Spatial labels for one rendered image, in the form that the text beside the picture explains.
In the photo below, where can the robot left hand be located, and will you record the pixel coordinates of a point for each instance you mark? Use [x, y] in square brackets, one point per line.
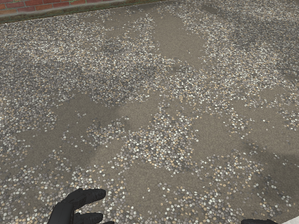
[64, 212]

